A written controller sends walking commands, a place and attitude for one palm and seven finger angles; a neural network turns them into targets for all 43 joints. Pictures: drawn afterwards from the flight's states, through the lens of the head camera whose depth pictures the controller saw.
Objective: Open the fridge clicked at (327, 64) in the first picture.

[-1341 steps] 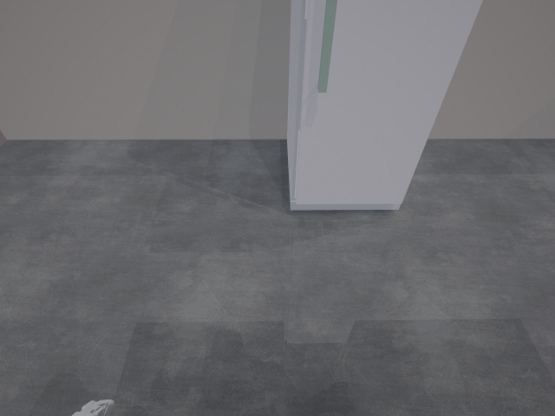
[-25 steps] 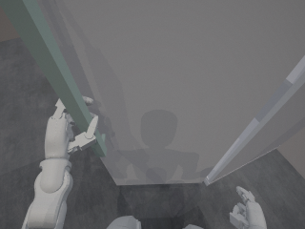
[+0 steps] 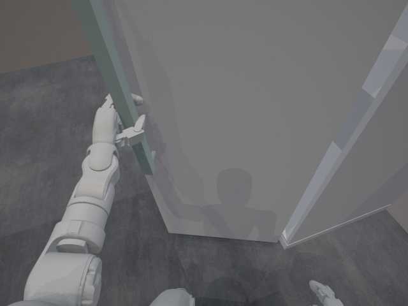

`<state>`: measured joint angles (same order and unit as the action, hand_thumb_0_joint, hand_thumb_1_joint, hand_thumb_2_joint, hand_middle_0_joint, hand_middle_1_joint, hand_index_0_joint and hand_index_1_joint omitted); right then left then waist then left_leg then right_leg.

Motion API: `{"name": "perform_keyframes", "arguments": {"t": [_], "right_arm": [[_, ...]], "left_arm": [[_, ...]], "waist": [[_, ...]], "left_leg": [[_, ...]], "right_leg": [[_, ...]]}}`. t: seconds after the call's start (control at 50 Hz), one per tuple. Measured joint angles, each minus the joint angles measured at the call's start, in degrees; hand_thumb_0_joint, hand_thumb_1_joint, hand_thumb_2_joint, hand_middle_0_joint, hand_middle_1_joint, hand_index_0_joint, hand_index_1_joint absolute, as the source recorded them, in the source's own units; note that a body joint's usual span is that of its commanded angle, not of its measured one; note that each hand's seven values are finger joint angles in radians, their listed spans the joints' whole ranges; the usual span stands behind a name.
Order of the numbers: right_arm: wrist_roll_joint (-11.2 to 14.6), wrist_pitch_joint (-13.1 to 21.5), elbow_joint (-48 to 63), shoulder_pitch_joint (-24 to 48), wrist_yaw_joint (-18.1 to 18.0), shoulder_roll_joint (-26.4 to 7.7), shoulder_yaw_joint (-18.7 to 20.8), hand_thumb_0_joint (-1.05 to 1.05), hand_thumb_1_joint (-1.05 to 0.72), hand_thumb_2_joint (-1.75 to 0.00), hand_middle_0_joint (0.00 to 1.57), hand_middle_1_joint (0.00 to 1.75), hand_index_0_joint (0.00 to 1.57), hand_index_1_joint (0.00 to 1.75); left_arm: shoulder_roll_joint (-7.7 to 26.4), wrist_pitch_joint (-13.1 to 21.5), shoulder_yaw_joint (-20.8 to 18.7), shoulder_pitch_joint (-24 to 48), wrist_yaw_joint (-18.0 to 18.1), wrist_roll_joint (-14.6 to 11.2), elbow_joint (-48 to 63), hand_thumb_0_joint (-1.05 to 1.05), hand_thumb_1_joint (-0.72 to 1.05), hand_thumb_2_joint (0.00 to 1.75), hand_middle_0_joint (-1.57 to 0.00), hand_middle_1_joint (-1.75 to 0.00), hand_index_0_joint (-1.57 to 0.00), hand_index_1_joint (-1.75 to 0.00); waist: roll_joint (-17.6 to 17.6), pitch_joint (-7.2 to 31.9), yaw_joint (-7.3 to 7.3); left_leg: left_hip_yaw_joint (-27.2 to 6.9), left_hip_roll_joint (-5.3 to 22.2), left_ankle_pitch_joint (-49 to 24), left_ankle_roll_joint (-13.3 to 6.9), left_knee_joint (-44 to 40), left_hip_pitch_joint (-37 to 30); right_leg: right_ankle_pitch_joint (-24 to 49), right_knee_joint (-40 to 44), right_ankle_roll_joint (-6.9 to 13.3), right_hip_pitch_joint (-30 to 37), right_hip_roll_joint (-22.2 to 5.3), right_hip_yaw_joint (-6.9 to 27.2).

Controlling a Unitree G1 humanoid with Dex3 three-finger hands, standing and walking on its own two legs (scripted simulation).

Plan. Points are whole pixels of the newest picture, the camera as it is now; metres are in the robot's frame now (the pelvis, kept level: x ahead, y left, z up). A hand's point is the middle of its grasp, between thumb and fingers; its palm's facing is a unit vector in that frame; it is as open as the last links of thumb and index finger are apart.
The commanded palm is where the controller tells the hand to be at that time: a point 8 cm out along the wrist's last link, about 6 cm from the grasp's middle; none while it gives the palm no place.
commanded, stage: stop walking and hold the door back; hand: left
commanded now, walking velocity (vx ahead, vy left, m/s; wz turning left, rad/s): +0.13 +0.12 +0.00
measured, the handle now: (126, 92) +0.46 +0.19 +0.17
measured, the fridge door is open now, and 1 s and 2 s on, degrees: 64 65 64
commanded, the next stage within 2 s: loosen the grip on the handle in 0.60 s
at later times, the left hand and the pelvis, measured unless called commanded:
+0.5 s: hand (138, 129) +0.42 +0.17 +0.12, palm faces +0.11 -0.98 -0.18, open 6.3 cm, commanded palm +0.40 +0.22 +0.11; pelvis -0.01 +0.02 +0.00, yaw -3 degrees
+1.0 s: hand (132, 133) +0.41 +0.17 +0.12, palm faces +0.09 -0.98 -0.15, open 10.6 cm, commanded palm +0.38 +0.22 +0.12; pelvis -0.04 +0.05 -0.01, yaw -5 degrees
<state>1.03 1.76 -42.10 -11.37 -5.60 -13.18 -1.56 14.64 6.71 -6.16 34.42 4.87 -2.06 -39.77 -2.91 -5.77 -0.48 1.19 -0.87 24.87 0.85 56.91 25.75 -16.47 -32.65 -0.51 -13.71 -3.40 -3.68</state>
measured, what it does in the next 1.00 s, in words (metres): steps on the spot: left foot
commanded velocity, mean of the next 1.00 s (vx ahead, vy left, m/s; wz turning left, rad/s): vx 0.02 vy -0.04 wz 0.00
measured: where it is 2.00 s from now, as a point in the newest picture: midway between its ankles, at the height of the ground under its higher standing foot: outside the picture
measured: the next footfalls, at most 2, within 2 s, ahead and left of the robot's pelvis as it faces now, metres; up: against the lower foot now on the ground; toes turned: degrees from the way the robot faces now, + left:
left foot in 0.20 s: +0.04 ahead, +0.15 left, +0.00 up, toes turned -1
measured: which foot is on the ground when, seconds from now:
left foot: up 0.00-0.18, down 0.20-1.00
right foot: down 0.00-1.00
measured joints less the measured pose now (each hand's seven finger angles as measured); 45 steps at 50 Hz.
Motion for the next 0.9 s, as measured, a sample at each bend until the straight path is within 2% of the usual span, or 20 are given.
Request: {"name": "perform_keyframes", "arguments": {"t": [0.06, 0.12, 0.2, 0.22, 0.26, 0.32, 0.36, 0.42, 0.44, 0.5, 0.58, 0.64, 0.7, 0.72, 0.74, 0.76, 0.8, 0.84, 0.9], "right_arm": [[-0.01, -0.04, -0.99, -2.0, -0.46, -2.18, 1.1, 0.01, -0.9, -0.9, 0.2, 0.3, 0.2, 0.3], [-0.12, 0.36, -1.2, -3.82, -0.88, -4.26, 2.41, 0.01, -0.91, -0.9, 0.2, 0.3, 0.2, 0.3], [-0.3, 1.32, -1.2, -5.49, -1.11, -6.57, 4.31, 0.01, -0.91, -0.9, 0.2, 0.3, 0.2, 0.3], [-0.2, 1.31, -1.26, -5.26, -1.16, -6.12, 4.71, 0.01, -0.91, -0.9, 0.2, 0.3, 0.2, 0.3], [0.08, 1.19, -0.5, -5.26, -0.84, -4.4, 4.73, 0.01, -0.91, -0.9, 0.2, 0.3, 0.19, 0.3], [0.08, 1.61, 0.6, -5.61, -0.3, -1.16, 3.13, 0.01, -0.91, -0.9, 0.19, 0.3, 0.19, 0.3], [0.01, 1.88, 1.18, -5.58, 0.43, 0.81, 1.74, 0.01, -0.91, -0.9, 0.2, 0.3, 0.19, 0.3], [0.02, 2.35, 1.97, -4.96, 1.28, 2.99, -0.25, 0.01, -0.91, -0.9, 0.2, 0.3, 0.2, 0.3], [-0.04, 2.4, 1.98, -4.15, 1.48, 3.29, -0.75, 0.01, -0.9, -0.9, 0.2, 0.3, 0.2, 0.3], [0.07, 2.12, 1.8, -1.59, 1.53, 3.22, -1.22, 0.01, -0.9, -0.9, 0.2, 0.3, 0.2, 0.3], [0.34, 2.16, 1.31, 0.61, 0.81, 1.83, -0.94, 0.01, -0.9, -0.9, 0.2, 0.3, 0.2, 0.3], [0.12, 2.44, 1.54, 1.58, 0.05, 0.21, -0.68, 0.01, -0.9, -0.9, 0.2, 0.3, 0.2, 0.3], [0.09, 2.13, 1.72, 2.67, -0.35, -0.28, 0.05, 0.01, -0.9, -0.9, 0.2, 0.3, 0.2, 0.3], [0.04, 2.35, 2.17, 2.85, 0.18, -0.3, 0.9, 0.01, -0.9, -0.9, 0.2, 0.3, 0.2, 0.3], [-0.17, 3.42, 1.94, 2.71, 0.75, -0.18, 1.36, 0.01, -0.9, -0.9, 0.2, 0.3, 0.2, 0.3], [-0.03, 4.5, 1.7, 2.29, 1.38, -0.02, 1.54, 0.01, -0.91, -0.9, 0.2, 0.3, 0.2, 0.3], [0.01, 5.49, 2.17, 1.02, 2.62, -0.01, 1.85, 0.01, -0.91, -0.9, 0.2, 0.3, 0.2, 0.3], [-0.25, 6.1, 3.26, -0.14, 3.65, -0.89, 2.43, 0.01, -0.91, -0.9, 0.2, 0.3, 0.2, 0.3], [-0.18, 6.4, 4.72, -1.88, 4.82, -2.59, 3.42, 0.01, -0.91, -0.9, 0.2, 0.3, 0.2, 0.3]], "left_arm": [[0.82, 1.35, -1.67, 2.19, -1.18, 0.71, -5.32, -0.03, 0.6, 0.8, -0.44, -1.38, -0.37, -1.4], [1.09, 1.91, -2.81, 3.34, -1.46, 0.92, -7.25, -0.02, 0.6, 0.8, -0.44, -1.38, -0.38, -1.4], [0.36, 2.55, -3.03, 3.72, -1.38, 0.29, -5.98, -0.01, 0.61, 0.8, -0.44, -1.39, -0.39, -1.4], [0.55, 2.65, -2.83, 3.51, -1.24, -0.05, -4.92, -0.01, 0.61, 0.8, -0.45, -1.39, -0.38, -1.4], [0.81, 2.44, -2.21, 2.1, -0.6, -1.11, -2.12, 0.0, 0.63, 0.8, -0.45, -1.4, -0.36, -1.4], [0.56, 2.17, -1.79, -0.27, -0.09, -1.39, 1.81, 0.0, 0.66, 0.8, -0.45, -1.4, -0.33, -1.4], [0.49, 1.53, -1.44, -1.4, -0.04, -1.44, 4.5, 0.0, 0.66, 0.78, -0.45, -1.4, -0.32, -1.4], [0.87, 0.72, -0.96, -2.38, -0.06, -1.6, 7.59, -0.01, 0.66, 0.78, -0.45, -1.4, -0.3, -1.4], [1.01, 0.74, -1.18, -2.63, -0.03, -1.48, 8.19, -0.02, 0.66, 0.78, -0.46, -1.4, -0.3, -1.4], [0.83, 1.12, -1.89, -3.44, 0.37, -0.99, 8.32, -0.04, 0.65, 0.77, -0.46, -1.4, -0.29, -1.4], [-0.18, 1.38, -1.68, -1.47, -0.14, -0.52, 5.04, -0.04, 0.64, 0.77, -0.45, -1.4, -0.3, -1.4], [-0.86, 1.18, -1.3, -0.35, -0.37, -0.19, 3.87, -0.03, 0.64, 0.78, -0.45, -1.4, -0.32, -1.4], [-0.74, 1.35, -0.92, -0.27, -0.39, -0.52, 3.67, -0.02, 0.64, 0.78, -0.45, -1.4, -0.33, -1.4], [-0.7, 1.28, -1.94, 0.5, -1.6, 0.93, 3.15, -0.02, 0.63, 0.78, -0.45, -1.4, -0.33, -1.4], [-0.09, 1.35, -2.37, 2.19, -3.15, 2.5, 0.46, -0.03, 0.61, 0.78, -0.45, -1.4, -0.34, -1.4], [0.43, 0.63, -3.11, 4.05, -4.3, 3.27, -2.7, -0.04, 0.58, 0.78, -0.46, -1.4, -0.35, -1.4], [0.84, -0.9, -4.89, 5.5, -4.81, 3.0, -6.15, -0.04, 0.53, 0.77, -0.46, -1.4, -0.37, -1.4], [0.86, -1.02, -6.36, 4.09, -4.04, 1.83, -6.35, -0.03, 0.48, 0.74, -0.44, -1.39, -0.39, -1.4], [0.56, 0.92, -6.5, 2.11, -1.37, 2.1, -6.94, -0.01, 0.35, 0.66, -0.39, -1.33, -0.38, -1.38]], "waist": [[1.67, 0.08, 1.85], [2.95, 0.19, 3.42], [2.78, 0.81, 4.96], [3.61, 0.48, 5.05], [4.4, 0.19, 4.62], [3.6, 0.19, 4.51], [3.12, -0.1, 3.63], [3.1, -0.53, 1.64], [2.47, -1.02, 1.3], [-0.37, -1.83, 1.98], [-0.25, -1.06, 1.18], [0.53, -0.18, 1.31], [3.21, -0.15, 1.21], [3.66, -0.51, 0.8], [4.65, 0.72, 0.72], [5.82, 2.81, 1.27], [7.46, 6.69, 2.73], [6.94, 8.5, 3.73], [4.65, 9.32, 4.76]], "left_leg": [[1.17, 1.11, -1.88, 0.04, -3.34, -0.4], [2.77, 2.56, -3.76, -0.2, -12.95, -3.87], [4.17, 3.55, -11.59, -0.47, -25.25, -10.0], [4.72, 3.25, -11.97, -0.81, -24.16, -9.56], [5.78, 3.68, -10.73, -1.28, -23.18, -9.22], [5.39, 5.21, -11.2, -1.22, -24.92, -9.04], [5.33, 6.1, -11.83, -0.8, -25.58, -8.82], [6.15, 6.63, -11.02, -0.03, -23.85, -7.82], [6.15, 7.09, -10.42, 0.22, -22.66, -7.41], [4.52, 7.8, -9.48, 0.67, -20.84, -6.67], [1.22, 4.51, -2.02, 0.21, -15.3, -5.77], [1.01, 3.49, -5.97, -0.07, -20.81, -8.41], [2.52, 2.32, -9.64, -0.75, -24.92, -10.72], [3.06, 2.62, -9.6, -1.01, -24.94, -10.94], [3.49, 2.65, -9.66, -1.26, -25.14, -10.16], [3.52, 2.44, -9.92, -1.35, -25.54, -8.86], [3.44, 2.17, -10.57, -1.16, -25.96, -6.79], [3.82, 2.43, -10.58, -1.11, -25.57, -6.32], [4.55, 2.62, -9.87, -1.78, -23.85, -5.32]], "right_leg": [[0.92, 1.23, -0.68, 0.52, -1.78, 0.72], [1.0, 1.02, -1.54, 0.3, -2.92, 1.36], [-0.95, -3.04, -2.83, -1.91, -2.85, 1.93], [-2.47, -4.92, -2.27, -2.82, -2.92, 2.83], [-8.33, -10.82, -1.23, -5.35, -1.08, 3.88], [-9.7, -14.64, -0.67, -7.23, 2.02, 1.76], [-7.64, -10.95, -0.47, -6.33, 3.12, 0.39], [-2.0, -1.3, -0.25, -2.66, 3.35, -0.56], [1.06, 0.52, 0.82, -1.99, 3.72, -0.76], [1.41, 0.56, 2.75, -1.67, 4.72, -1.91], [0.69, -0.17, 2.78, -2.5, 3.64, -1.77], [0.82, -0.46, 2.29, -3.08, 3.07, -1.92], [0.96, -0.56, 1.51, -3.02, 1.93, -0.69], [1.67, 0.34, 1.46, -2.6, 2.26, -0.26], [2.26, 0.69, 1.45, -3.52, 2.33, 0.15], [2.61, 0.62, 1.51, -5.02, 2.12, 0.18], [3.01, 0.55, 1.53, -7.25, 1.85, 0.11], [3.5, 0.93, 1.41, -7.56, 2.12, 0.5], [3.81, 0.24, 1.04, -8.38, 2.24, 1.23]]}}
